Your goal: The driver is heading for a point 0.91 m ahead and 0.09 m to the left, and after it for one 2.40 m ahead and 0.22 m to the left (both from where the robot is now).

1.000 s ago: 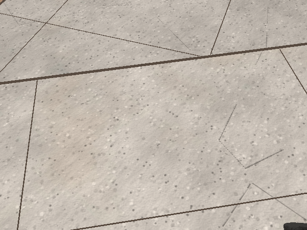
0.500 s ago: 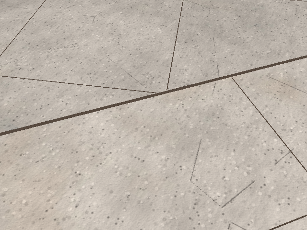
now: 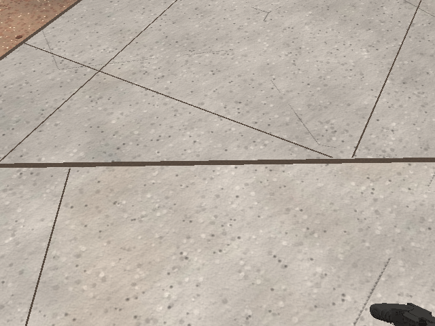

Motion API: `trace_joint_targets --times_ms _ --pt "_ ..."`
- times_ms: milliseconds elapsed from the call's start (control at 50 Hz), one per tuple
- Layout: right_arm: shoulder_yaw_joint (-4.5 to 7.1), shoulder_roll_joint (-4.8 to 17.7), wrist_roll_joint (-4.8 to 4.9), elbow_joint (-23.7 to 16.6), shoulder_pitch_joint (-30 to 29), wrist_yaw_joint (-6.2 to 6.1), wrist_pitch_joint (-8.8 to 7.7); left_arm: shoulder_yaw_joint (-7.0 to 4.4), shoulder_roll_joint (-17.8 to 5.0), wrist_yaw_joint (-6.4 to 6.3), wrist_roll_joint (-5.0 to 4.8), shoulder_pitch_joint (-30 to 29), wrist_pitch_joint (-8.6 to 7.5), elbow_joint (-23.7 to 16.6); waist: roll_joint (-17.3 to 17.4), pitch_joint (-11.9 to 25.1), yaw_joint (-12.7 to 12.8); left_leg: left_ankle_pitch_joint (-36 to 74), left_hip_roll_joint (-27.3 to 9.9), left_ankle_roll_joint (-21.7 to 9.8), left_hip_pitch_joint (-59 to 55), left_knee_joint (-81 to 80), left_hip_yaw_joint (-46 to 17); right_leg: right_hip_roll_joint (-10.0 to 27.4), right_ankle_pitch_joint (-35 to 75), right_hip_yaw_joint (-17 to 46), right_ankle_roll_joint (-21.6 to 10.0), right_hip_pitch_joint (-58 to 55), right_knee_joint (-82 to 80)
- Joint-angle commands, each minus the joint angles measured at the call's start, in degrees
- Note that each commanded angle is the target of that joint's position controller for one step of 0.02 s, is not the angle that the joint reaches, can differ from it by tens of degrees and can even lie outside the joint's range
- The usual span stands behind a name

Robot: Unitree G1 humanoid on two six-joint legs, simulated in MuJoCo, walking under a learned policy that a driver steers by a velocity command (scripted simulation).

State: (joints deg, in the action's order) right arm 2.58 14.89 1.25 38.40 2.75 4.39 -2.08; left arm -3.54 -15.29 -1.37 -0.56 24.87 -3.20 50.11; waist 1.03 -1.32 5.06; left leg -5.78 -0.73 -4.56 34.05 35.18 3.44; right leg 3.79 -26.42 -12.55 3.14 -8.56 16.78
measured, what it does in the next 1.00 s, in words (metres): walks ahead, turning left: left foot, then right foot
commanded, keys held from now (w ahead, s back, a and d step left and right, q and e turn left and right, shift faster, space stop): w+q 0.38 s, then w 0.54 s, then w+e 0.08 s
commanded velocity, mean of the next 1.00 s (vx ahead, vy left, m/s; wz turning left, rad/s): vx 0.50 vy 0.00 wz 0.33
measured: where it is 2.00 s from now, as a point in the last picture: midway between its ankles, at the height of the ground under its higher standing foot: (208, 149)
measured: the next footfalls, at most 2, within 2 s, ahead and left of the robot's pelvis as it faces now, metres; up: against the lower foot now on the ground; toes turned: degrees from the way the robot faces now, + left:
left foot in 0.02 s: +0.19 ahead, +0.10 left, +0.00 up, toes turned +3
right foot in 0.50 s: +0.49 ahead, -0.06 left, +0.00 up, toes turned +19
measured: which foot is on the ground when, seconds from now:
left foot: up 0.00-0.00, down 0.02-0.50, up 0.52-0.98, down 1.00-1.00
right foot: down 0.00-0.04, up 0.06-0.48, down 0.50-1.00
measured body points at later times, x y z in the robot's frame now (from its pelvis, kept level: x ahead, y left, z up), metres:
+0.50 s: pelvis +0.30 +0.01 +0.00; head +0.32 +0.01 +0.45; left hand +0.46 +0.30 -0.06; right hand +0.42 -0.27 -0.11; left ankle +0.15 +0.10 -0.72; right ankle +0.45 -0.07 -0.72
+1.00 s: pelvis +0.55 +0.11 +0.01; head +0.57 +0.12 +0.46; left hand +0.43 +0.37 -0.12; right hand +0.86 -0.02 -0.05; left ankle +0.63 +0.25 -0.72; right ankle +0.46 -0.07 -0.72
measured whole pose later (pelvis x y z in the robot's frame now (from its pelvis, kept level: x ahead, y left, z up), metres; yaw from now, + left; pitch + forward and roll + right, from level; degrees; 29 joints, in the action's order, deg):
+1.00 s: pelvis +0.55 +0.11 +0.01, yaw +18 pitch +2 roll -2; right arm 1.8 14.7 0.6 37.1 1.2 2.2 -4.7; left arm -3.3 -17.0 0.1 -1.4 24.8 -3.1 49.5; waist 1.1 -0.6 6.0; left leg -3.4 -1.4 -3.3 26.4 27.4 -0.3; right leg 0.0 -23.4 0.0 0.7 -1.2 20.7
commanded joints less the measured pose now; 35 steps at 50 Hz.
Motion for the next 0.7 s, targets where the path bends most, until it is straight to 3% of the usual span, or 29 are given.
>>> trace_joint_targets --times_ms 20,40,60,80,100,120,140,160,220,280,320,380,420,460,480,500,520,540,560,580,600,620,660,700 --pt "4.96 11.0 0.31 -0.82 14.25 -0.85 -0.22 -2.74 -12.36 -0.97 -0.3 -1.91 0.18 -3.55 -7.14 8.12 -12.86 -0.46 6.07 -5.49 -28.62 -3.0 2.41 10.13 67.62 0.39 -5.51 12.17 26.25" --pt "6.48 16.24 0.25 0.66 21.07 -2.46 0.61 -1.53 -8.6 -0.79 1.06 -0.22 -0.7 -5.75 3.28 14.43 -13.55 -3.53 -5.52 -10.67 -49.22 -3.84 -17.04 5.76 37.02 0.78 -2.72 32.1 46.31" --pt "6.19 18.73 0.52 -0.83 18.85 -2.49 0.07 0.7 -3.34 0.09 1.08 2.21 -2.75 -7.97 12.78 24.24 -9.04 -14.07 -19.12 -21.2 -60.17 -14.43 -50.43 -5.8 -5.96 11.16 -0.38 47.78 64.16" --pt "4.8 13.7 -0.16 -0.64 19.68 -2.49 -0.22 -0.86 -9.04 0.86 -0.87 -5.2 -4.59 -9.31 6.19 22.5 -12.88 -15.89 -17.61 -17.78 -58.15 -18.13 -47.34 -2.61 -3.06 19.47 -1.63 53.35 66.22" --pt "4.16 11.41 -0.28 -0.02 17.86 -2.61 -0.74 -0.77 -9.26 1.02 -2.1 -9.22 -5.42 -10.91 4.87 14.08 -12.05 -12.34 -15.32 -15.31 -50.33 -18.17 -38.34 -0.35 1.01 18.21 -2.94 55.26 63.67" --pt "3.75 10.41 -0.21 -0.48 13.75 -2.64 -1.12 -0.61 -8.35 0.51 -1.02 -10.01 -5.78 -10.94 -0.46 8.46 -8.83 -6.81 -12.45 -13.4 -40.18 -18.8 -32.03 2.0 4.89 17.85 -3.25 52.89 57.87" --pt "3.22 8.56 -0.63 -1.29 10.4 -2.74 -1.36 -1.17 -8.85 0.15 0.39 -9.68 -5.4 -10.54 -0.21 6.04 -6.53 -1.45 -10.36 -12.46 -33.0 -19.6 -27.52 3.54 6.95 17.85 -2.99 49.01 53.4" --pt "2.96 8.0 -1.21 -2.31 8.41 -2.95 -1.41 -1.37 -8.75 0.26 0.78 -8.24 -4.62 -10.38 0.86 4.69 -4.57 1.28 -8.99 -12.61 -27.74 -21.22 -25.63 4.2 8.33 18.09 -2.65 45.66 51.92" --pt "3.27 8.67 -0.76 -2.13 8.04 -3.57 -1.89 -1.1 -6.95 0.36 1.59 -8.17 -2.88 -11.19 1.29 2.54 -3.08 6.82 -7.66 -13.7 -19.23 -23.69 -21.7 3.9 11.01 16.43 -0.06 43.33 44.96" --pt "3.7 10.04 -0.46 -1.33 9.84 -4.49 -1.68 -0.21 -5.16 0.48 1.85 -15.6 -2.88 -13.56 1.54 0.31 -5.31 5.84 -4.27 -11.22 -15.36 -23.44 -17.54 1.98 22.78 15.37 1.23 42.29 31.02" --pt "3.9 10.57 -0.06 -0.62 11.92 -4.82 -1.23 0.38 -4.05 1.02 1.5 -20.68 -3.35 -14.68 2.18 0.22 -7.61 2.66 -2.8 -9.3 -14.2 -22.18 -16.65 -0.61 30.38 14.67 1.31 38.25 21.34" --pt "4.07 10.92 0.57 0.73 15.31 -5.07 -0.69 -0.06 -5.85 1.79 0.24 -24.31 -3.85 -16.0 3.13 0.85 -8.92 -1.67 -4.7 -8.32 -17.81 -19.26 -21.0 -2.35 31.93 16.34 0.98 35.62 15.24" --pt "3.79 9.95 0.42 1.31 16.22 -5.18 -0.54 -0.65 -7.48 2.32 0.13 -23.31 -4.17 -15.88 4.26 1.68 -8.24 -2.83 -6.99 -7.28 -22.93 -15.57 -23.91 -1.83 29.37 17.39 -0.5 35.16 13.07" --pt "3.71 9.55 -0.08 1.62 16.32 -5.1 -0.29 -1.22 -8.2 2.53 0.26 -20.01 -4.57 -15.25 5.66 2.1 -6.17 0.39 -7.66 -5.98 -25.16 -11.57 -25.18 -2.14 24.9 15.91 -2.86 30.81 11.35" --pt "3.18 8.1 -0.38 1.57 16.65 -4.9 -0.3 -1.95 -9.25 2.27 0.7 -15.56 -4.78 -14.18 5.22 4.36 -3.92 5.43 -5.26 -4.63 -24.88 -6.28 -23.89 -2.54 23.46 14.89 -4.7 23.81 9.79" --pt "1.97 5.22 -0.99 0.88 16.99 -4.61 -0.47 -2.63 -11.7 1.91 1.64 -8.32 -5.04 -13.61 1.1 11.24 -0.66 2.32 -1.98 -2.55 -20.62 7.43 -20.27 4.43 22.2 21.49 -8.33 11.43 10.74" --pt "0.88 1.75 0.4 0.47 25.58 -4.62 -1.19 -4.22 -17.26 2.0 2.27 -1.29 -4.43 -11.25 -15.9 19.61 -2.4 -15.29 6.7 2.24 -1.57 28.47 -12.3 16.69 11.32 46.1 -18.41 -8.83 7.02" --pt "1.15 5.31 0.95 1.09 25.05 -4.72 -1.57 -3.59 -13.49 2.7 0.59 1.23 -4.04 -10.0 -17.49 18.64 -0.97 -27.21 5.45 2.92 8.39 36.74 -13.82 19.37 -4.08 59.71 -19.7 -10.33 0.18" --pt "2.26 9.58 1.06 0.37 18.35 -4.74 -1.54 -2.44 -9.71 2.57 0.18 -1.91 -3.84 -10.6 -10.22 10.27 0.3 -22.54 2.79 2.68 11.83 40.02 -14.56 17.34 -7.14 52.91 -17.05 -3.96 -0.84" --pt "2.2 9.55 0.34 -0.82 13.49 -4.86 -1.43 -1.83 -8.51 2.43 0.74 -5.55 -3.36 -11.22 -5.77 5.89 -0.44 -18.31 0.53 2.66 11.12 39.05 -11.9 14.8 -1.5 45.18 -15.3 2.82 -1.09" --pt "2.11 8.75 -0.56 -1.68 10.95 -4.72 -1.59 -1.3 -7.35 2.4 1.04 -7.89 -3.04 -11.08 -4.58 2.23 -1.53 -15.28 -1.2 2.7 10.34 35.54 -10.83 12.52 4.9 39.78 -15.3 8.83 -2.29" --pt "2.2 7.82 -0.74 -1.69 11.07 -4.48 -1.63 -0.83 -6.35 2.29 1.34 -9.19 -3.09 -10.99 -5.93 1.15 -3.21 -12.86 -3.2 2.72 7.46 32.2 -10.38 10.6 9.73 35.94 -14.69 12.7 -3.6" --pt "1.85 5.76 -0.49 -0.88 12.78 -4.18 -1.36 -0.61 -5.69 2.35 0.98 -9.48 -3.32 -10.37 -7.59 1.54 -4.49 -11.17 -4.01 3.21 3.76 28.23 -8.57 8.42 15.54 31.04 -14.79 15.8 -5.62" --pt "1.36 4.46 -0.84 -1.43 10.8 -4.14 -1.23 -1.01 -7.25 2.23 0.44 -8.54 -3.48 -9.41 -6.86 0.89 -4.37 -8.71 -4.61 3.98 4.48 22.65 -7.45 8.59 20.18 27.88 -15.93 16.54 -7.38"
